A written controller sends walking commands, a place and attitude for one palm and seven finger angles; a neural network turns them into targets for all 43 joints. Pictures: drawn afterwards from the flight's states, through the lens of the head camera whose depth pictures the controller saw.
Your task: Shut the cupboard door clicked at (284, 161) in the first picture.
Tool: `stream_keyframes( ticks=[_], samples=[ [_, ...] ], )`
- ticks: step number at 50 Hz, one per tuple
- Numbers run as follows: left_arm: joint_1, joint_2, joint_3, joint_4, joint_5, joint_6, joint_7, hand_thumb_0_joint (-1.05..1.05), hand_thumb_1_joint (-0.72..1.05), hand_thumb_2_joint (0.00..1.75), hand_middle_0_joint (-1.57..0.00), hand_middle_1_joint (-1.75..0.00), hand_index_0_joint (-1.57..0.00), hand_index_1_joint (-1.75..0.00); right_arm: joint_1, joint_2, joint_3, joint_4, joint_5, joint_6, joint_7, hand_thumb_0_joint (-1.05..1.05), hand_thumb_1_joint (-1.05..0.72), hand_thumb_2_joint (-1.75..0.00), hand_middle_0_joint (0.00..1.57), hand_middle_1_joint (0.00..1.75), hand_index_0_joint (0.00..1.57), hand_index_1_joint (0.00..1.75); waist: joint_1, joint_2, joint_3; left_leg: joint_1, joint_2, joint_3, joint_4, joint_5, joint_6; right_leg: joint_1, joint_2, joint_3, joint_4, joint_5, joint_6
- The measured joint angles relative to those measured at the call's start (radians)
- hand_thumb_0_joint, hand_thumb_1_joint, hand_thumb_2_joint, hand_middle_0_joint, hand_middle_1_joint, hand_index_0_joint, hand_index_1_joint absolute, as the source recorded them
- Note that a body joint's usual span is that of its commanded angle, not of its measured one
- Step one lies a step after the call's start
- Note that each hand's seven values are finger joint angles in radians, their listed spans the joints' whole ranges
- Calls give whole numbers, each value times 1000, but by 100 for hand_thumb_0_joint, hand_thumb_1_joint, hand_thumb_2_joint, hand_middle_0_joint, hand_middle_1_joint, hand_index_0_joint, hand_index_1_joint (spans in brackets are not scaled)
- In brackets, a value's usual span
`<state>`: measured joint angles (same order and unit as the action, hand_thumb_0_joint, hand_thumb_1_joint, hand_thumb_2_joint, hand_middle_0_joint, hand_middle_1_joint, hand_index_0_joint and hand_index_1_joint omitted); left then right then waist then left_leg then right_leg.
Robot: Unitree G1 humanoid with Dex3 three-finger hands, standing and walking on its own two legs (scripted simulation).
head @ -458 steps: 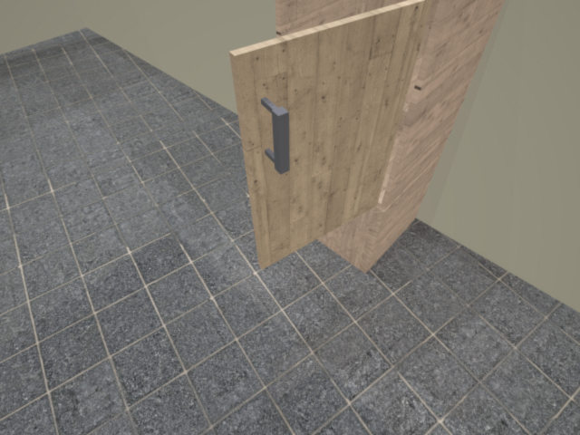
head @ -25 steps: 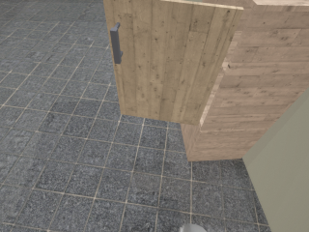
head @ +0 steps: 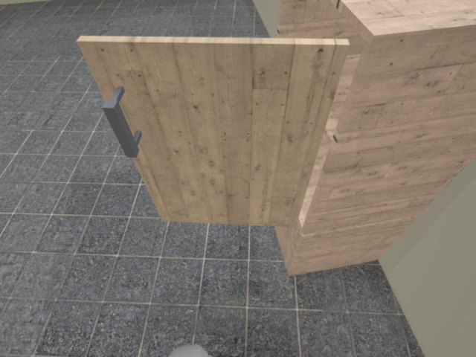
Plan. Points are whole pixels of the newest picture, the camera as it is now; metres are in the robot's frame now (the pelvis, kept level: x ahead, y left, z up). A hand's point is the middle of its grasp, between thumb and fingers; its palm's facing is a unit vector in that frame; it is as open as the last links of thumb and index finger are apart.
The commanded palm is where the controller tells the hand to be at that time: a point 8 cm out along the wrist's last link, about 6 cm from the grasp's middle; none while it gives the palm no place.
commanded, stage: come to a stop and stand still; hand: left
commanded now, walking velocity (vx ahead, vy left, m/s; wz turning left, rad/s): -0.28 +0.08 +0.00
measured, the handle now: (126, 123) +0.50 +0.24 +0.10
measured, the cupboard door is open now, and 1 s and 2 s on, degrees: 77 77 77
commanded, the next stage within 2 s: look again from close up in 1.12 s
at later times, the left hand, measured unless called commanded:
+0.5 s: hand out of the picture +0.04 +0.24 -0.18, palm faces +0.02 -0.98 -0.20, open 7.4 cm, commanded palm none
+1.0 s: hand out of the picture +0.00 +0.16 -0.18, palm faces +0.00 -0.98 -0.18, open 7.3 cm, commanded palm none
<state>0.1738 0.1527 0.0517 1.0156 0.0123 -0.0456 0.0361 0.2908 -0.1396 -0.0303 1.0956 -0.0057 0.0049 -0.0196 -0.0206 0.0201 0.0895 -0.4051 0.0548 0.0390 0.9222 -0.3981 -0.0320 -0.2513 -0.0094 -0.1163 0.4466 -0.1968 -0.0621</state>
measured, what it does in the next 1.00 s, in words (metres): steps on the spot: left foot, then right foot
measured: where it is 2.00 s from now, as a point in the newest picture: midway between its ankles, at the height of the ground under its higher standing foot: outside the picture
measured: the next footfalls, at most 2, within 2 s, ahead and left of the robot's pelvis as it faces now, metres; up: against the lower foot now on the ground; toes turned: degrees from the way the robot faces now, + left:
left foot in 0.20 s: +0.06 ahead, +0.13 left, +0.00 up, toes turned +0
right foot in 0.66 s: -0.03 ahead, -0.13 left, +0.00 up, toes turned -5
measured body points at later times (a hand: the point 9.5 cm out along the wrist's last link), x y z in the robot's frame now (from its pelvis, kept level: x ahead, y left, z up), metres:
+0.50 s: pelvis +0.01 +0.05 +0.00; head +0.06 +0.07 +0.45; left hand +0.04 +0.29 -0.17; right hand +0.09 -0.18 -0.14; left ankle +0.06 +0.15 -0.74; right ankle -0.08 -0.11 -0.66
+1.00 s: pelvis -0.02 -0.02 +0.00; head -0.01 -0.01 +0.45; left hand +0.00 +0.21 -0.16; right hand -0.05 -0.24 -0.16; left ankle +0.00 +0.12 -0.74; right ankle -0.07 -0.12 -0.74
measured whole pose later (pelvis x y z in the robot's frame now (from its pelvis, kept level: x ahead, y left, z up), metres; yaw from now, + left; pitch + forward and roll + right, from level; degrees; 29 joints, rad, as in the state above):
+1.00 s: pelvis -0.02 -0.02 +0.00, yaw -1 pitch -1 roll +0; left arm 0.23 0.17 0.01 1.11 0.00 0.01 0.02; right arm 0.29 -0.14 -0.02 1.15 -0.01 0.01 -0.03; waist -0.01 -0.01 0.05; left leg -0.23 0.05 0.02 0.46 -0.21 -0.04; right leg -0.11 0.00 -0.07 0.44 -0.31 -0.01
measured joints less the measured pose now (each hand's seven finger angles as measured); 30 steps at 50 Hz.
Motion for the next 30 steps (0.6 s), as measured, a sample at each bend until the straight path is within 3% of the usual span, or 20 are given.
stream_keyframes(
  ticks=[7, 10, 12, 14, 18, 21, 25, 30],
  samples=[
    [33, 9, -1, 33, 12, 44, -4, -1, 93, 90, -20, -30, -20, -30, -104, -39, -23, -49, 0, 34, -3, 1, -93, -90, 20, 30, 20, 29, 33, -12, -3, 11, -22, -8, -195, 38, -19, 22, -20, 15, 26, -42, 34],
    [49, 15, 2, 35, 11, 60, -5, -1, 92, 90, -20, -30, -20, -30, -124, -49, -26, -69, -3, 25, -1, 1, -93, -90, 20, 30, 20, 29, 38, -22, -9, 82, -24, 5, -340, 178, -5, 7, -25, 15, 89, -84, 58],
    [47, 28, 3, 33, 4, 74, -2, 0, 92, 90, -20, -30, -20, -29, -133, -42, -24, -78, -10, 13, -5, 1, -93, -90, 20, 30, 20, 29, 41, -46, -11, 82, -36, 11, -339, 154, 48, -30, -33, 28, 181, -178, 71],
    [44, 41, 5, 26, 2, 87, 2, 0, 92, 90, -20, -30, -20, -29, -146, -29, -13, -89, -18, 10, -11, 1, -92, -90, 20, 30, 20, 29, 49, -66, -3, 82, -38, 21, -332, 136, 69, -83, -15, 76, 345, -300, 69],
    [34, 52, 14, 21, 5, 102, -3, 0, 91, 90, -20, -30, -20, -29, -162, -9, 4, -113, -21, 6, -29, 1, -92, -90, 20, 30, 20, 29, 50, -66, -1, 84, -29, 24, -380, 168, 74, -158, 19, 135, 608, -300, 79],
    [37, 60, 21, 10, 7, 107, -10, 0, 91, 90, -20, -30, -20, -29, -170, 5, 10, -120, -20, 2, -32, 1, -91, -90, 20, 30, 20, 30, 49, -65, -7, 79, -20, 32, -417, 197, 73, -176, 18, 151, 680, -265, 95],
    [42, 67, 24, 5, 10, 115, -20, 0, 91, 90, -20, -30, -20, -29, -164, 12, 4, -120, -21, -3, -30, 0, -91, -90, 21, 30, 20, 30, 38, -49, -16, 75, 4, 40, -448, 225, 63, -138, -1, 143, 601, -268, 105],
    [32, 60, 14, 5, 9, 111, -30, 0, 91, 90, -20, -30, -20, -29, -130, -16, -15, -99, -26, 3, -16, 0, -92, -90, 21, 30, 20, 30, 8, -15, -25, 69, 28, 34, -457, 251, 40, -21, -22, 103, 313, -281, 91]
  ],
)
